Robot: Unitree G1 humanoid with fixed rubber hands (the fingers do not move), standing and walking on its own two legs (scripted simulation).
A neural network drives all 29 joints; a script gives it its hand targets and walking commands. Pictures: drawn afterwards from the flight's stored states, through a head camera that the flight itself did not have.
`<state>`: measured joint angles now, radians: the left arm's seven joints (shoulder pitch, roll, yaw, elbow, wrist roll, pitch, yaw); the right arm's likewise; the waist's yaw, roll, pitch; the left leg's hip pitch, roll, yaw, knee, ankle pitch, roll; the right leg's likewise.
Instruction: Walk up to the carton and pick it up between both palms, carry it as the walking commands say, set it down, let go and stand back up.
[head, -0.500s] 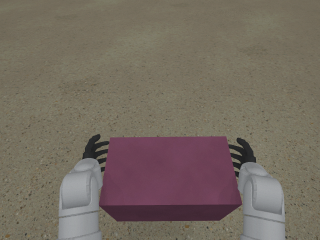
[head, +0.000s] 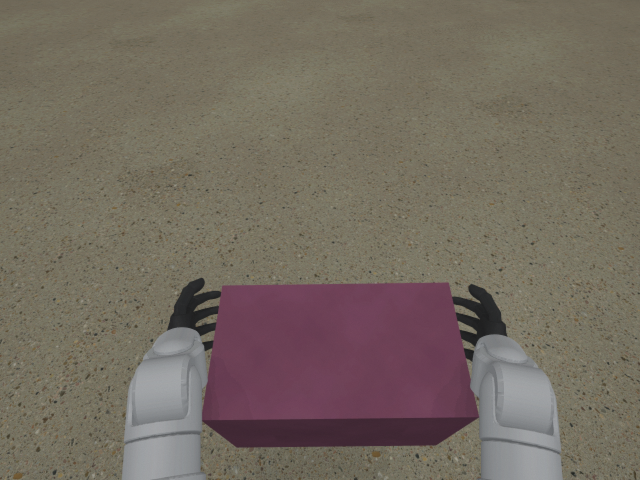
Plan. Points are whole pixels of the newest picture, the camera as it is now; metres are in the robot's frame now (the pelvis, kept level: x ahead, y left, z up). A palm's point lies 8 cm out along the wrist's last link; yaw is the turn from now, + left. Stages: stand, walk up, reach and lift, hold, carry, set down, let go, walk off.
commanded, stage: carry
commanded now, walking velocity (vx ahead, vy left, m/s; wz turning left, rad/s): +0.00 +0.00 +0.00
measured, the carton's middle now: (335, 370) +0.29 +0.00 -0.02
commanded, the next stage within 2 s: hold in 1.34 s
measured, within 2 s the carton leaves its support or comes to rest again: neither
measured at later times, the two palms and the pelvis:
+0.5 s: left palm (189, 354) +0.26 +0.18 +0.05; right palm (495, 364) +0.26 -0.19 +0.05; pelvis -0.02 +0.00 +0.00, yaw +0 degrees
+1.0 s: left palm (193, 357) +0.26 +0.17 +0.05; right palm (499, 369) +0.26 -0.19 +0.05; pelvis -0.02 -0.01 +0.00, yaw +0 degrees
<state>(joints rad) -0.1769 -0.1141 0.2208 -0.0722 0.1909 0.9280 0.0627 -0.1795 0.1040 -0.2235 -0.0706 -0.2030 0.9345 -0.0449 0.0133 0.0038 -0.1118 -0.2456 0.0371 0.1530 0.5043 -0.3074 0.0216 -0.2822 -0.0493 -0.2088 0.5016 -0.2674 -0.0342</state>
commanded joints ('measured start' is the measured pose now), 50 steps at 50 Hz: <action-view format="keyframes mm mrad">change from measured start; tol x2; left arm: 1 -436 -750 -649 -6 -350 -12 -298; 23 -402 -689 -603 41 -281 -135 -286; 50 -390 -666 -569 91 -247 -195 -283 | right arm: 1 -442 729 620 0 330 -18 270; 22 -413 673 571 54 262 -133 264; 50 -402 647 539 99 230 -197 262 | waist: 1 -2 2 -182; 50 -12 -2 -192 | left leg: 1 35 117 -112 -69 276 1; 27 18 115 -116 -75 222 4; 50 18 112 -116 -77 230 5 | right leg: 1 97 -115 126 -65 247 -4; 50 89 -110 142 -107 211 -13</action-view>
